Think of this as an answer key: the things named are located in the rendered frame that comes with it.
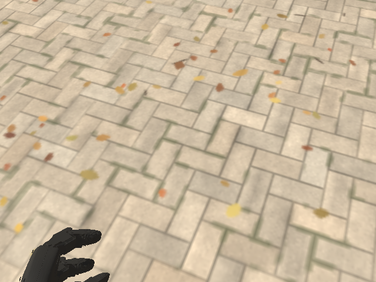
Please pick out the robot left hand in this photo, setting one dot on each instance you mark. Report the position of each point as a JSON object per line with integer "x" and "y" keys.
{"x": 47, "y": 265}

